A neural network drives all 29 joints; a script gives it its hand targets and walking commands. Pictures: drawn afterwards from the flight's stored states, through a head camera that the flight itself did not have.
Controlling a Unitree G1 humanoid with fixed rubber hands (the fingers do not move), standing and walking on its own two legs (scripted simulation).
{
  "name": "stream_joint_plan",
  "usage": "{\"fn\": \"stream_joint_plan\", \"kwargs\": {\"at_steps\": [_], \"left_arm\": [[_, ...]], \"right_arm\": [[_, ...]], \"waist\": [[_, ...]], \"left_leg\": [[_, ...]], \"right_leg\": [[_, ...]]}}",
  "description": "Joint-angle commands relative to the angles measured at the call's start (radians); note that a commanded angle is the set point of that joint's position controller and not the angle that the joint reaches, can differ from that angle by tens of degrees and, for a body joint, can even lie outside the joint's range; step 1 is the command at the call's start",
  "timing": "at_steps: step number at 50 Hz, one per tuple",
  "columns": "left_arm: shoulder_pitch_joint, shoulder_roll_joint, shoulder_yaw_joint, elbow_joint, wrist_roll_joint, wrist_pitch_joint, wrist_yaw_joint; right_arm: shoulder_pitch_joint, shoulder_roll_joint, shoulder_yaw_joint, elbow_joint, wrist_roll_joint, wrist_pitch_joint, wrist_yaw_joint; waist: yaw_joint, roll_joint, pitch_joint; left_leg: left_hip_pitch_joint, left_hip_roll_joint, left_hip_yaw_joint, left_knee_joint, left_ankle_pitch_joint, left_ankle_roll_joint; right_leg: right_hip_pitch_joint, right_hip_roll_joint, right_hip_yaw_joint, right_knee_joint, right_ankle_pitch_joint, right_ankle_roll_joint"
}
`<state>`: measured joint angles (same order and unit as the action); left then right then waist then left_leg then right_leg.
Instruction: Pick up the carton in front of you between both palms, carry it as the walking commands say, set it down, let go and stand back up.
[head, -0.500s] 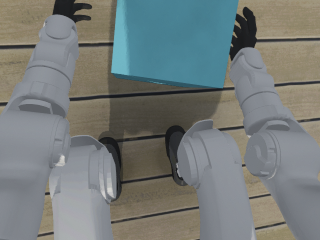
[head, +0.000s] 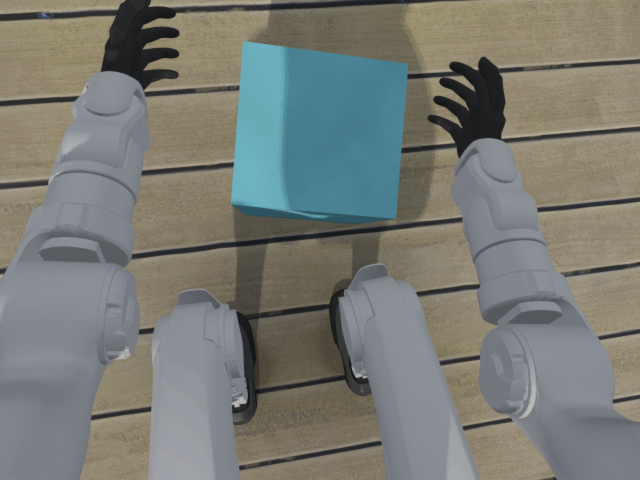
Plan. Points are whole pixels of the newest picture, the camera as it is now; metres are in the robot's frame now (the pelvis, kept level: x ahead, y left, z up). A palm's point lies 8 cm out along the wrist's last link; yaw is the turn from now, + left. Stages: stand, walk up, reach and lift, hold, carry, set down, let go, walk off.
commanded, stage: set down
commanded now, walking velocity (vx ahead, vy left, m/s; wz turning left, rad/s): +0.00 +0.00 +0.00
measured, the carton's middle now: (311, 153) +0.50 -0.05 -0.31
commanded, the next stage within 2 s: let go in 0.66 s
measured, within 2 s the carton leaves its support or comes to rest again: neither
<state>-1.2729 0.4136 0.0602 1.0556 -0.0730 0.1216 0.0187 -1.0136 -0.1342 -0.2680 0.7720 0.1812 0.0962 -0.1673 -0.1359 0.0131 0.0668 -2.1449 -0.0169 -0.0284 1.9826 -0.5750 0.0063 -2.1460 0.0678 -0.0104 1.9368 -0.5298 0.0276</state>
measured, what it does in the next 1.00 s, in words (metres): rises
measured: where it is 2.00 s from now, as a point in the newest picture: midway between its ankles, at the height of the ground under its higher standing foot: (298, 372)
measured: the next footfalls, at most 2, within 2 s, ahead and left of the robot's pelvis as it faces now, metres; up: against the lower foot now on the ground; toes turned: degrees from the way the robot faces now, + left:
none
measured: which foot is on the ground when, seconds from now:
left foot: down 0.00-1.00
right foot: down 0.00-1.00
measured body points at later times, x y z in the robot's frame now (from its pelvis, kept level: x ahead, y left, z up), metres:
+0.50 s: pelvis +0.02 +0.01 +0.13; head +0.32 +0.02 +0.46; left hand +0.57 +0.16 +0.02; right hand +0.47 -0.23 +0.03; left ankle +0.10 +0.12 -0.40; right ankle +0.11 -0.11 -0.40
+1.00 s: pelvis +0.07 +0.00 +0.26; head +0.29 +0.03 +0.64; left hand +0.46 +0.20 +0.13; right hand +0.41 -0.22 +0.15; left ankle +0.10 +0.12 -0.40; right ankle +0.11 -0.11 -0.40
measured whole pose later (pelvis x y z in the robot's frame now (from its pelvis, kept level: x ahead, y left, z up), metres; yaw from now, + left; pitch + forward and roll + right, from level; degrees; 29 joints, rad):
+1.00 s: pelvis +0.07 +0.00 +0.26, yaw +4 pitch +35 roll -1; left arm -0.57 0.15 0.20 0.66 0.13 0.14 0.09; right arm -0.39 -0.13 -0.23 0.56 -0.03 0.08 0.08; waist -0.11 0.00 -0.11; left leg -1.24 -0.04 -0.05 0.96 -0.33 0.00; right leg -1.24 0.02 0.01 0.95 -0.33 0.00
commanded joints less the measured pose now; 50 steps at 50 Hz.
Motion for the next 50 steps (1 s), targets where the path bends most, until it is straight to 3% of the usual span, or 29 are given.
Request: {"fn": "stream_joint_plan", "kwargs": {"at_steps": [1,14,32,34,38,43,47,50], "left_arm": [[-0.234,0.092,0.029,-0.072,0.016,-0.021,-0.016],[-0.214,0.088,0.046,-0.239,0.061,0.041,-0.039],[-0.079,0.015,0.095,-0.194,0.129,0.040,-0.072],[-0.055,0.006,0.112,-0.184,0.144,0.036,-0.072],[0.070,-0.039,0.142,-0.208,0.185,0.028,-0.050],[0.322,-0.139,0.162,-0.358,0.216,0.017,0.018],[0.488,-0.199,0.150,-0.512,0.207,0.001,0.073],[0.594,-0.210,0.131,-0.583,0.191,-0.019,0.085]], "right_arm": [[-0.144,-0.084,-0.030,-0.089,-0.029,-0.016,0.004],[-0.064,-0.091,-0.063,-0.251,-0.043,0.038,0.028],[0.056,-0.053,-0.118,-0.217,-0.119,0.023,0.093],[0.069,-0.042,-0.117,-0.208,-0.130,0.018,0.103],[0.173,-0.043,-0.105,-0.211,-0.161,0.005,0.133],[0.388,-0.084,-0.061,-0.275,-0.207,-0.015,0.194],[0.511,-0.126,0.003,-0.328,-0.218,-0.033,0.245],[0.606,-0.135,0.053,-0.339,-0.207,-0.046,0.268]], "waist": [[-0.032,0.093,-0.975],[-0.050,0.182,-1.188],[-0.062,0.152,-1.056],[-0.049,0.145,-1.038],[-0.032,0.133,-1.091],[-0.016,0.115,-1.128],[-0.002,0.085,-0.990],[0.007,0.067,-0.844]], "left_leg": [[0.504,-0.039,0.028,-0.225,0.177,0.018],[0.838,-0.060,0.042,-0.441,0.278,-0.004],[1.105,-0.056,-0.002,-0.784,0.414,-0.015],[1.123,-0.055,-0.004,-0.818,0.422,-0.015],[1.225,-0.056,-0.007,-0.883,0.497,-0.018],[1.407,-0.053,-0.018,-0.984,0.607,-0.026],[1.456,-0.045,-0.020,-1.087,0.543,-0.030],[1.459,-0.042,-0.009,-1.159,0.453,-0.029]], "right_leg": [[0.519,0.011,-0.073,-0.224,0.288,0.047],[0.661,0.012,-0.098,-0.436,0.353,0.045],[0.829,0.001,-0.091,-0.770,0.442,0.055],[0.854,-0.001,-0.088,-0.801,0.443,0.054],[0.957,-0.001,-0.082,-0.862,0.491,0.048],[1.112,0.002,-0.072,-0.950,0.559,0.027],[1.256,-0.006,-0.051,-1.031,0.537,0.006],[1.362,-0.017,-0.028,-1.096,0.487,-0.003]]}}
